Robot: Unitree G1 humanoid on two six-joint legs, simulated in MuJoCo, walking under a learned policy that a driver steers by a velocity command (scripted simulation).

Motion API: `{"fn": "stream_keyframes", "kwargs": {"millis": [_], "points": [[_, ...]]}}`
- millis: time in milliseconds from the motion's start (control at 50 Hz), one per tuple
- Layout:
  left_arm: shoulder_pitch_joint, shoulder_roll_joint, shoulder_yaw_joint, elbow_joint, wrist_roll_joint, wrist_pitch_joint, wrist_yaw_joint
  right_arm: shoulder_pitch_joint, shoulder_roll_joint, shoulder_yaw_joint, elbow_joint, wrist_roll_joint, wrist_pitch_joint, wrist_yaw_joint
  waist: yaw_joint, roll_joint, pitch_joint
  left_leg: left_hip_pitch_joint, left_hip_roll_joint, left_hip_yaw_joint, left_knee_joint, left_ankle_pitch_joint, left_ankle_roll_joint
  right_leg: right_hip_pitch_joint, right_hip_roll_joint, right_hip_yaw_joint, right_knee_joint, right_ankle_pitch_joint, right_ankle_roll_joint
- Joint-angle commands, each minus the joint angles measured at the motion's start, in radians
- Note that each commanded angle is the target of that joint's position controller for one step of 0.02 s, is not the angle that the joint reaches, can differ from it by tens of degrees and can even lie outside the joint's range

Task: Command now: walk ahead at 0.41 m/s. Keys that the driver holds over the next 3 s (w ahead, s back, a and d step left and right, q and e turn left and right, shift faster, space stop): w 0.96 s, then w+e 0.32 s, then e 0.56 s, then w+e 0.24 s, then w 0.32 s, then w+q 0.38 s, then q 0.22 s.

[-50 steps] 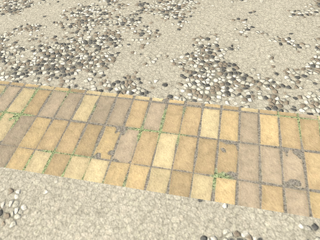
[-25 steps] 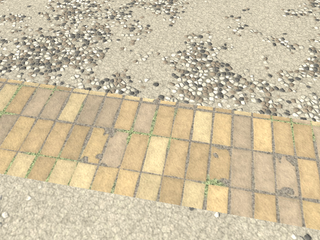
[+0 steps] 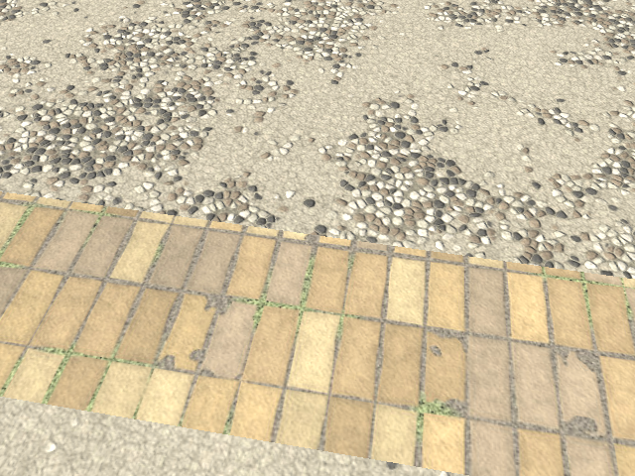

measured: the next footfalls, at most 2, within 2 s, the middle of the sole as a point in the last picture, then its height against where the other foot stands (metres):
right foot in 0.44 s outside the picture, level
left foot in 1.02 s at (277, 383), level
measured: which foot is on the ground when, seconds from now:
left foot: down 0.00-0.46, up 0.48-1.00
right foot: up 0.00-0.42, down 0.44-1.00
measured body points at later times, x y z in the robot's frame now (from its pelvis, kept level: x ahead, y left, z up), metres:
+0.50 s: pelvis +0.25 -0.06 -0.02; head +0.30 -0.07 +0.43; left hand +0.44 +0.18 -0.12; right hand +0.20 -0.32 -0.16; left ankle +0.04 +0.08 -0.67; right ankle +0.37 -0.15 -0.73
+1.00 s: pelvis +0.54 -0.03 -0.01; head +0.57 -0.02 +0.44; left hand +0.49 +0.24 -0.15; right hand +0.74 -0.26 -0.11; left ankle +0.69 +0.08 -0.73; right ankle +0.37 -0.16 -0.73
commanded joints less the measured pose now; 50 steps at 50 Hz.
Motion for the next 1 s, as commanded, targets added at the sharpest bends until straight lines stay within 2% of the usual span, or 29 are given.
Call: {"fn": "stream_keyframes", "kwargs": {"millis": [20,60,120,160,240,320,360,380,400,420,440,460,480,500,520,540,560,580,620,660,720,780,840,900,940,960,980,1000], "points": [[-0.021,0.079,0.031,-0.075,0.005,-0.011,0.007,0.018,-0.072,0.012,-0.029,-0.014,-0.010,0.003,0.019,0.088,0.049,0.106,0.252,-0.337,-0.412,-0.011,0.115,-0.264,-0.110,0.031,-0.004,0.153,-0.027],[-0.035,0.065,0.036,-0.077,0.008,0.005,0.005,0.073,-0.083,0.014,-0.016,-0.018,-0.007,-0.011,0.023,0.085,0.057,0.095,0.226,-0.264,-0.435,0.091,0.118,-0.264,-0.117,0.004,-0.063,0.194,-0.004],[-0.159,0.061,0.039,-0.126,0.019,0.013,0.005,0.135,-0.119,0.012,-0.011,-0.020,-0.003,-0.032,0.003,0.070,0.080,0.139,0.237,-0.239,-0.458,0.181,0.136,-0.380,-0.126,-0.007,-0.194,0.287,0.039],[-0.242,0.058,0.036,-0.158,0.021,0.011,0.001,0.155,-0.122,0.012,-0.018,-0.022,0.003,-0.042,-0.013,0.074,0.087,0.165,0.237,-0.221,-0.464,0.204,0.136,-0.419,-0.123,-0.009,-0.311,0.353,0.057],[-0.373,0.048,0.022,-0.196,0.018,0.003,-0.018,0.202,-0.130,0.006,-0.026,-0.014,0.009,-0.047,-0.047,0.085,0.105,0.203,0.233,-0.168,-0.471,0.240,0.128,-0.397,-0.087,-0.041,-0.510,0.449,0.062],[-0.472,0.047,0.007,-0.237,0.011,-0.011,-0.045,0.257,-0.135,-0.002,-0.014,-0.004,0.022,-0.048,-0.067,0.091,0.129,0.302,0.268,-0.139,-0.422,0.284,0.124,-0.395,-0.062,-0.055,-0.623,0.417,0.036],[-0.481,0.061,0.006,-0.253,0.009,-0.018,-0.059,0.251,-0.150,-0.010,-0.016,0.000,0.028,-0.049,-0.049,0.107,0.120,0.347,0.291,-0.132,-0.376,0.362,0.113,-0.352,-0.045,-0.063,-0.666,0.360,0.008],[-0.450,0.080,0.013,-0.252,0.008,-0.021,-0.063,0.235,-0.163,-0.015,-0.021,0.000,0.030,-0.050,-0.022,0.122,0.094,0.360,0.296,-0.124,-0.333,0.482,0.102,-0.284,-0.025,-0.073,-0.684,0.329,-0.009],[-0.387,0.110,0.026,-0.240,0.009,-0.022,-0.062,0.218,-0.179,-0.020,-0.027,-0.002,0.033,-0.050,0.019,0.147,0.040,0.369,0.294,-0.114,-0.255,0.677,0.091,-0.175,0.010,-0.096,-0.682,0.304,-0.028],[-0.242,0.150,0.048,-0.201,0.010,-0.023,-0.058,0.194,-0.183,-0.020,-0.032,-0.004,0.039,-0.049,0.099,0.157,-0.047,0.343,0.262,-0.079,-0.086,0.844,0.070,0.014,0.051,-0.124,-0.689,0.301,-0.057],[-0.048,0.204,0.073,-0.145,0.012,-0.019,-0.050,0.181,-0.164,-0.011,-0.046,-0.009,0.041,-0.048,0.182,0.143,-0.168,0.194,0.212,-0.049,0.160,0.793,0.033,0.305,0.020,-0.079,-0.664,0.307,-0.094],[0.117,0.314,0.098,-0.110,0.042,-0.017,-0.042,0.283,-0.055,0.020,-0.070,-0.017,0.031,-0.038,0.156,-0.085,-0.361,-0.183,0.077,-0.031,0.581,0.356,-0.026,0.720,-0.261,0.349,-0.685,0.177,-0.234],[0.130,0.271,0.078,-0.099,0.044,-0.016,-0.047,0.297,-0.015,0.036,-0.060,0.008,-0.001,-0.030,0.136,-0.213,-0.479,-0.366,-0.046,-0.183,0.808,-0.252,-0.037,0.813,-0.385,0.758,-0.915,0.044,-0.305],[0.038,0.201,0.055,-0.108,0.033,-0.021,-0.050,0.189,-0.108,0.011,-0.091,0.036,-0.022,-0.027,0.132,-0.162,-0.329,-0.475,0.022,-0.238,0.890,-0.224,-0.010,0.701,-0.341,0.645,-0.939,0.017,-0.238],[-0.059,0.149,0.038,-0.132,0.031,-0.023,-0.049,0.103,-0.136,0.007,-0.120,0.045,-0.031,-0.030,0.108,-0.100,-0.208,-0.491,0.079,-0.199,0.875,-0.144,0.008,0.539,-0.306,0.474,-0.946,0.093,-0.198],[-0.138,0.117,0.025,-0.141,0.037,-0.028,-0.053,0.070,-0.135,0.001,-0.124,0.031,-0.028,-0.039,0.067,-0.015,-0.128,-0.441,0.129,-0.179,0.803,-0.059,0.009,0.365,-0.268,0.347,-0.976,0.200,-0.177],[-0.177,0.089,0.017,-0.142,0.046,-0.035,-0.056,0.081,-0.130,-0.010,-0.118,0.015,-0.012,-0.047,0.027,-0.018,-0.093,-0.373,0.166,-0.183,0.733,-0.009,0.012,0.253,-0.225,0.257,-1.003,0.251,-0.156],[-0.183,0.078,0.013,-0.133,0.052,-0.036,-0.059,0.112,-0.108,-0.010,-0.111,0.011,0.005,-0.048,0.001,-0.038,-0.079,-0.319,0.181,-0.185,0.700,0.013,0.013,0.187,-0.202,0.212,-1.031,0.256,-0.152],[-0.151,0.095,0.015,-0.113,0.049,-0.037,-0.053,0.124,-0.078,-0.009,-0.110,0.010,0.027,-0.051,-0.015,-0.043,-0.044,-0.309,0.190,-0.169,0.639,0.030,0.002,0.125,-0.185,0.153,-1.077,0.285,-0.169],[-0.115,0.130,0.021,-0.102,0.050,-0.038,-0.037,0.048,-0.093,-0.015,-0.140,0.002,0.035,-0.053,-0.011,-0.029,-0.004,-0.387,0.199,-0.164,0.549,0.109,-0.021,0.126,-0.186,0.125,-1.110,0.313,-0.180],[-0.057,0.144,0.022,-0.090,0.047,-0.029,-0.016,-0.066,-0.096,-0.019,-0.179,-0.009,0.031,-0.048,0.017,-0.017,0.021,-0.482,0.195,-0.158,0.370,0.265,-0.048,0.187,-0.179,0.091,-1.122,0.343,-0.167],[-0.014,0.153,0.022,-0.083,0.039,-0.024,-0.008,-0.167,-0.078,-0.012,-0.204,-0.006,0.023,-0.037,0.047,-0.025,0.036,-0.458,0.161,-0.124,0.189,0.391,-0.051,0.217,-0.154,0.034,-1.123,0.358,-0.140],[0.043,0.160,0.024,-0.062,0.030,-0.018,-0.005,-0.261,-0.069,-0.002,-0.230,0.001,0.018,-0.023,0.081,-0.023,0.059,-0.451,0.134,-0.100,0.077,0.407,-0.049,0.284,-0.166,0.016,-1.109,0.348,-0.134],[0.081,0.169,0.031,-0.041,0.026,-0.003,-0.003,-0.323,-0.075,0.004,-0.262,0.007,0.010,-0.004,0.093,-0.028,0.077,-0.473,0.121,-0.102,0.010,0.339,-0.029,0.388,-0.210,0.018,-1.055,0.379,-0.130],[0.072,0.181,0.039,-0.038,0.023,0.006,0.001,-0.314,-0.095,0.001,-0.272,0.009,0.003,0.007,0.070,-0.042,0.066,-0.433,0.106,-0.097,-0.022,0.264,-0.004,0.436,-0.237,0.024,-1.008,0.455,-0.114],[0.055,0.190,0.042,-0.042,0.023,0.011,0.002,-0.277,-0.114,-0.006,-0.267,0.010,0.000,0.009,0.044,-0.056,0.041,-0.364,0.087,-0.082,-0.032,0.228,0.010,0.446,-0.238,0.020,-0.966,0.560,-0.103],[0.036,0.194,0.043,-0.047,0.022,0.015,0.001,-0.203,-0.140,-0.020,-0.250,0.008,-0.004,0.008,-0.002,-0.066,-0.006,-0.233,0.052,-0.056,-0.046,0.208,0.027,0.432,-0.221,0.013,-0.874,0.731,-0.089],[0.017,0.174,0.034,-0.053,0.023,0.019,-0.001,-0.034,-0.185,-0.046,-0.198,0.005,-0.006,0.001,-0.084,-0.050,-0.103,-0.004,0.024,-0.039,-0.057,0.224,0.053,0.372,-0.166,-0.018,-0.684,0.827,-0.064]]}}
